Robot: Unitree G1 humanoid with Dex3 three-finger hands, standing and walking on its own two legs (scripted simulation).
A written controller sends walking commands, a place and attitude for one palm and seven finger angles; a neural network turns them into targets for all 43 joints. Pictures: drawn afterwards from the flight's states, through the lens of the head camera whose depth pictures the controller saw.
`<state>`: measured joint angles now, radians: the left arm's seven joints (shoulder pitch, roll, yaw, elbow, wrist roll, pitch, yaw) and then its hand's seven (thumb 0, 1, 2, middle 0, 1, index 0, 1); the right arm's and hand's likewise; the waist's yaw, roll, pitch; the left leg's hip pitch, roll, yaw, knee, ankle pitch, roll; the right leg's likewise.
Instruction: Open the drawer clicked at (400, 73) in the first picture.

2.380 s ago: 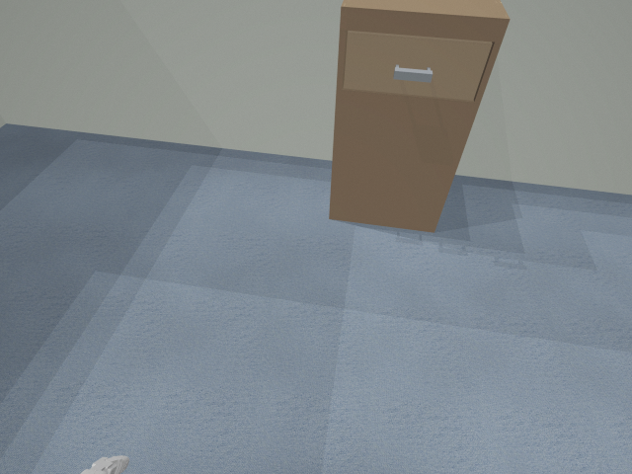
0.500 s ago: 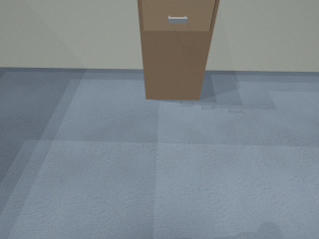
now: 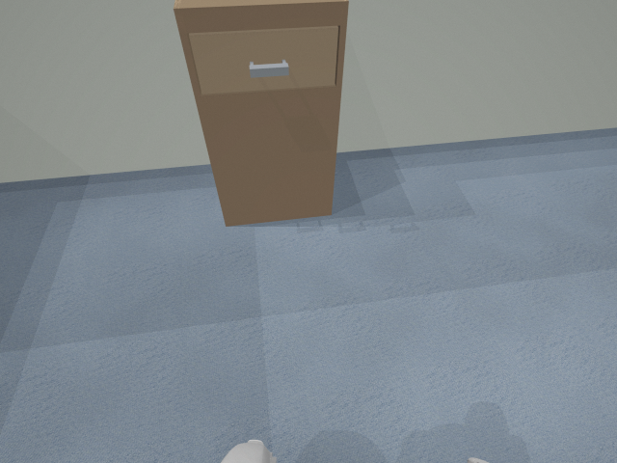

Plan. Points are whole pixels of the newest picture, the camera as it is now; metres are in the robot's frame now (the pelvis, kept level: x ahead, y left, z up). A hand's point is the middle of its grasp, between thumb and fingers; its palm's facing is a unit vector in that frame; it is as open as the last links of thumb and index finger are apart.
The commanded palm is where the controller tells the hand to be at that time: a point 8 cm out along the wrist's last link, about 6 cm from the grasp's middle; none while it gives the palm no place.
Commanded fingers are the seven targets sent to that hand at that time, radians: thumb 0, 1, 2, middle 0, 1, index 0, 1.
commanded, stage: walk to a spot facing it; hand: left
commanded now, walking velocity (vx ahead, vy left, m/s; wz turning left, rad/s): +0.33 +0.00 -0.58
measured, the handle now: (268, 66) +1.15 +0.27 -0.05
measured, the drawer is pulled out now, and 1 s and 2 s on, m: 0.00 0.00 0.00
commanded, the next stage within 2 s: none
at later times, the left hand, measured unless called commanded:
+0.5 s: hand (207, 334) +0.34 +0.24 -0.17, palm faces -0.30 -0.94 -0.17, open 7.4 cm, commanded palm none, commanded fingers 0.00 0.90 0.90 -0.20 -0.30 -0.20 -0.30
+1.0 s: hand (277, 253) +0.54 +0.14 -0.16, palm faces -0.55 -0.79 -0.27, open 7.3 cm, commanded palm none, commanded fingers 0.00 0.90 0.90 -0.20 -0.30 -0.20 -0.30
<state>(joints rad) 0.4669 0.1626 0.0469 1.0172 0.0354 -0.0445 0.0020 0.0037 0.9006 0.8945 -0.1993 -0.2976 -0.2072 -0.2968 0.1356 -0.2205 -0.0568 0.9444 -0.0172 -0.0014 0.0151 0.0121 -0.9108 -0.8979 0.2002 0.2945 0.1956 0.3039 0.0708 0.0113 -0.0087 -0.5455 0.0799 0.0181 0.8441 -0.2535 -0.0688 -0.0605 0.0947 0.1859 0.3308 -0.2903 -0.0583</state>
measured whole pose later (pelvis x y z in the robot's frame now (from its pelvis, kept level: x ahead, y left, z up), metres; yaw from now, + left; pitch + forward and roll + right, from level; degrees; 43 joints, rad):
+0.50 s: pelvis +0.19 +0.08 +0.00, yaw -20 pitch +0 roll -2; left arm 0.19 0.24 0.11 0.94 0.04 0.05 -0.04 0.00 0.91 0.90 -0.19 -0.30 -0.20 -0.30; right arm 0.45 -0.16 -0.03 1.07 -0.01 -0.08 -0.04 0.01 -0.92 -0.90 0.20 0.29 0.20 0.30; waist -0.02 -0.04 0.03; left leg -0.01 0.03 0.34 0.35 -0.35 0.05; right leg -0.69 -0.06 -0.03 1.16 -0.10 0.02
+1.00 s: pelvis +0.38 -0.01 -0.01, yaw -37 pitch +1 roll +0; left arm 0.28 0.22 0.07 0.99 0.02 -0.04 -0.01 0.00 0.92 0.89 -0.20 -0.30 -0.21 -0.30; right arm 0.17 -0.19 -0.06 0.91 -0.02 -0.02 -0.01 0.02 -0.94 -0.90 0.20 0.29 0.20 0.30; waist -0.01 0.02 0.03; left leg -0.62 0.19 0.02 1.04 -0.25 -0.09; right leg -0.19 0.09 -0.02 0.46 -0.28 -0.10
